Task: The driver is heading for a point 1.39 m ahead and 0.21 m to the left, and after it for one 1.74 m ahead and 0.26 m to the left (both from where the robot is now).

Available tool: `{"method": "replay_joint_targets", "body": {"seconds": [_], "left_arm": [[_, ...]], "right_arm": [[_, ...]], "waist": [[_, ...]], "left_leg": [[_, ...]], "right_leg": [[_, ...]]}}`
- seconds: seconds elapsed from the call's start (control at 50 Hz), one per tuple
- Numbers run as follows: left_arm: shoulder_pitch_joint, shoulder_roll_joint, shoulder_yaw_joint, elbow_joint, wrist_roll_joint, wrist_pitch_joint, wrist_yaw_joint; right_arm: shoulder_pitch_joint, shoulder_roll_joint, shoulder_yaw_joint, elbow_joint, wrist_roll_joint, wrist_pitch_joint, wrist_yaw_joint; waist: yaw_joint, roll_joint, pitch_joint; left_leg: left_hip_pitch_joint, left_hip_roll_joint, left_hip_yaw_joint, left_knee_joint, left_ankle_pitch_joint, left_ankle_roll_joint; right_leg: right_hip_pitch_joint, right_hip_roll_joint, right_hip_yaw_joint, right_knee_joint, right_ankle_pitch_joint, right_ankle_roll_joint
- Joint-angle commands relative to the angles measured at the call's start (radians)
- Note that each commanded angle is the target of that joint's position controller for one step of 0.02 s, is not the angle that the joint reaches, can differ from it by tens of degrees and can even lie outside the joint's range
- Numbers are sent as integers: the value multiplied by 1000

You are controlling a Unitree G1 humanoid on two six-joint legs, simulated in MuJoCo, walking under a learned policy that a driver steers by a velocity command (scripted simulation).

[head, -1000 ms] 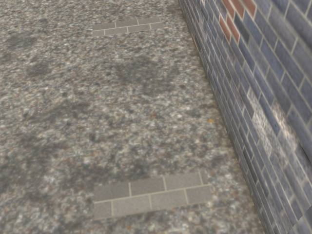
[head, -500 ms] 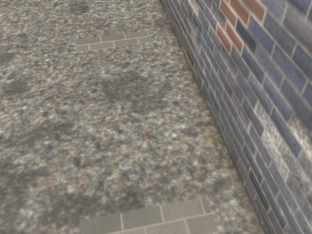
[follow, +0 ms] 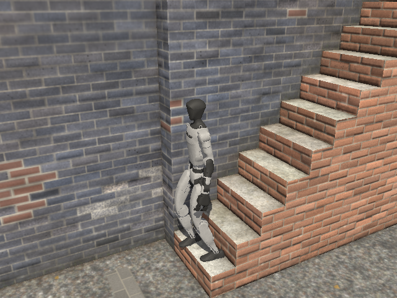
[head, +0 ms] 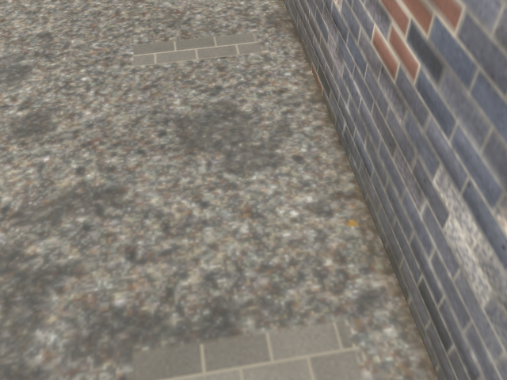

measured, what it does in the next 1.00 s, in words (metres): stands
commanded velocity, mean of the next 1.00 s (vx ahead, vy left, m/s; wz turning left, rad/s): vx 0.00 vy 0.00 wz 0.00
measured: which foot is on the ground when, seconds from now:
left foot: down 0.00-1.00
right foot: down 0.00-1.00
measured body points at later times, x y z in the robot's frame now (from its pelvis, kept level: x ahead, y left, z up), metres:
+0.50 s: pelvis -0.04 +0.01 +0.00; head -0.04 +0.02 +0.45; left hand -0.02 +0.25 -0.17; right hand -0.09 -0.20 -0.15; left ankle -0.12 +0.12 -0.74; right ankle -0.01 -0.13 -0.74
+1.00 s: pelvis -0.04 +0.01 +0.00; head -0.03 +0.00 +0.45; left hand -0.05 +0.25 -0.16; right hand -0.07 -0.22 -0.15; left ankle -0.12 +0.12 -0.74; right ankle -0.01 -0.13 -0.74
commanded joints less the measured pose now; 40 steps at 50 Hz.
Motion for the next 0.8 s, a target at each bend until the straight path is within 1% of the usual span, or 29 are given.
{"method": "replay_joint_targets", "body": {"seconds": [0.02, 0.08, 0.1, 0.12, 0.14, 0.16, 0.18, 0.24, 0.26, 0.28, 0.3, 0.32, 0.34, 0.36, 0.38, 0.4, 0.42, 0.44, 0.46, 0.48, 0.56, 0.58, 0.6, 0.62, 0.64, 0.66, 0.68, 0.74, 0.8], "left_arm": [[18, 82, 12, -10, -1, 5, 4], [3, 87, 12, -8, 4, 9, 6], [8, 93, 13, 1, 12, 12, 1], [-1, 82, 9, 2, 14, 13, -4], [-1, 78, 7, 4, 15, 14, -5], [-1, 80, 6, 7, 14, 16, -5], [-4, 82, 5, 6, 11, 18, -6], [6, 81, -1, 12, 16, 31, -3], [15, 85, 0, 15, 14, 35, -2], [21, 87, -2, 21, 16, 42, -1], [26, 89, -3, 23, 17, 46, 0], [33, 92, -5, 25, 23, 54, -2], [23, 88, -7, 26, 26, 65, -1], [25, 75, -9, 23, 31, 70, 1], [35, 75, -11, 28, 32, 72, 3], [43, 80, -11, 31, 31, 72, 4], [45, 96, -7, 30, 37, 75, 11], [51, 92, -8, 36, 36, 75, 14], [66, 76, -14, 40, 32, 70, 8], [77, 74, -15, 45, 32, 67, 6], [107, 86, -15, 54, 34, 58, 6], [121, 98, -14, 57, 32, 62, 3], [127, 97, -14, 57, 33, 63, 3], [135, 94, -15, 57, 33, 62, 3], [149, 100, -13, 60, 29, 55, 3], [151, 109, -11, 60, 25, 51, 2], [150, 109, -10, 59, 24, 47, 1], [158, 104, -9, 57, 24, 45, -1], [168, 105, -8, 55, 24, 49, -1]], "right_arm": [[130, -62, -9, 7, -4, -2, 5], [127, -65, -7, 6, -7, -5, 10], [129, -78, -12, 4, 5, -7, 8], [142, -83, -15, 6, 1, -6, 12], [141, -74, -13, 5, -2, -7, 14], [142, -68, -11, 4, -4, -7, 16], [160, -65, -12, 7, -8, -8, 18], [162, -66, -12, 3, -10, -13, 21], [167, -63, -10, 1, -12, -14, 20], [177, -66, -9, 3, -14, -15, 22], [178, -69, -9, 0, -14, -17, 23], [186, -74, -11, -4, -14, -15, 23], [199, -81, -10, -5, -19, -21, 30], [185, -81, -10, -6, -16, -23, 33], [179, -85, -10, -12, -15, -23, 34], [182, -83, -10, -13, -16, -23, 33], [180, -95, -10, -22, -13, -25, 31], [187, -89, -8, -21, -10, -25, 34], [195, -77, -7, -18, -14, -23, 33], [197, -80, -8, -20, -14, -22, 32], [212, -84, -9, -27, -13, -21, 27], [223, -87, -8, -30, -12, -17, 26], [227, -86, -8, -31, -11, -17, 25], [229, -85, -7, -35, -11, -17, 25], [223, -74, -5, -38, -5, -10, 17], [232, -74, -5, -42, -4, -6, 13], [238, -79, -6, -44, -5, -4, 11], [241, -84, -7, -53, -5, -3, 11], [237, -85, -5, -61, -3, -3, 14]], "waist": [[-13, -33, -44], [-10, -20, -34], [-14, -22, -34], [-17, -16, -42], [-13, -16, -40], [-12, -13, -38], [-12, -9, -38], [-4, -1, -9], [-2, -11, 3], [-5, -19, 16], [-4, -16, 27], [-5, -31, 33], [-11, -50, 45], [6, -37, 52], [7, -19, 62], [6, -8, 71], [9, 13, 74], [10, 21, 67], [10, 13, 71], [12, 8, 74], [7, -9, 78], [3, -7, 100], [2, -10, 99], [4, -16, 93], [7, -6, 89], [-2, -28, 81], [-5, -39, 72], [-6, -49, 50], [-2, -47, 43]], "left_leg": [[-25, 71, -25, -29, 664, -3], [-31, 76, -26, -42, 689, 1], [-36, 74, -21, -44, 676, 5], [-36, 76, -27, -40, 680, 14], [-45, 76, -26, -39, 681, 19], [-50, 76, -27, -40, 679, 23], [-55, 78, -28, -44, 664, 26], [-123, 74, -39, -58, 591, 33], [-142, 72, -44, -68, 549, 34], [-158, 71, -47, -74, 513, 35], [-176, 68, -53, -80, 485, 36], [-191, 72, -64, -92, 456, 38], [-214, 75, -68, -122, 434, 42], [-222, 78, -67, -131, 382, 43], [-233, 75, -63, -142, 345, 42], [-239, 74, -62, -151, 325, 42], [-243, 74, -59, -158, 349, 40], [-250, 80, -61, -165, 332, 42], [-254, 78, -63, -168, 287, 46], [-257, 76, -61, -171, 261, 49], [-257, 64, -49, -164, 220, 50], [-266, 55, -40, -166, 182, 49], [-270, 54, -39, -165, 169, 49], [-271, 52, -36, -161, 167, 50], [-252, 43, -30, -140, 178, 45], [-229, 39, -25, -129, 192, 40], [-213, 40, -24, -122, 204, 38], [-196, 41, -22, -109, 228, 36], [-197, 43, -22, -106, 245, 35]], "right_leg": [[110, -71, 93, -72, 470, -21], [116, -74, 90, -81, 446, -15], [115, -71, 86, -75, 430, -12], [111, -71, 82, -61, 413, -12], [110, -74, 81, -65, 396, -9], [107, -75, 79, -65, 378, -7], [114, -76, 79, -65, 357, -5], [145, -83, 76, -92, 299, 5], [152, -86, 76, -106, 281, 7], [154, -88, 78, -119, 266, 7], [161, -91, 79, -135, 252, 8], [167, -77, 58, -136, 205, 4], [157, -62, 48, -137, 146, 8], [153, -60, 53, -155, 103, 13], [150, -61, 57, -165, 91, 17], [146, -59, 55, -169, 84, 20], [144, -54, 57, -178, 82, 28], [154, -58, 58, -172, 68, 31], [150, -63, 57, -168, 59, 26], [141, -62, 58, -172, 54, 26], [117, -60, 59, -187, 48, 27], [96, -58, 61, -190, 22, 26], [96, -56, 60, -191, 16, 25], [98, -55, 61, -192, 18, 24], [92, -69, 76, -213, 35, 20], [82, -69, 78, -218, 52, 17], [81, -68, 78, -219, 66, 15], [96, -68, 79, -219, 96, 14], [111, -66, 78, -214, 110, 11]]}}
Velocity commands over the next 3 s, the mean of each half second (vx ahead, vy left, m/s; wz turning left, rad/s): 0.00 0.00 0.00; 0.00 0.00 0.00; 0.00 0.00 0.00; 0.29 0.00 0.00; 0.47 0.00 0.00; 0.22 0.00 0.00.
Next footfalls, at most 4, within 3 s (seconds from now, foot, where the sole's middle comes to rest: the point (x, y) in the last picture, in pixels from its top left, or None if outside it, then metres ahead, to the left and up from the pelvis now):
2.18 left None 0.28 0.21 -0.99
2.68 right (257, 369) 0.60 0.04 -0.99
3.00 left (176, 375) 0.59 0.29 -0.99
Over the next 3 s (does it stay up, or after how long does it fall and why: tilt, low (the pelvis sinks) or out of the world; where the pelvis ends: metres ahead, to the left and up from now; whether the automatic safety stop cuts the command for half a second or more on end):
stays up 0.50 0.14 -0.22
